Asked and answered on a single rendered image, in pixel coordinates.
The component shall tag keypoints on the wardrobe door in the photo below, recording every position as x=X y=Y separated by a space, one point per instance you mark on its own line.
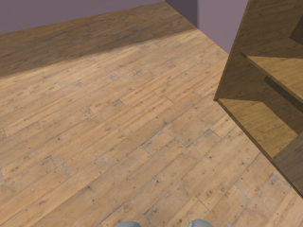
x=290 y=162

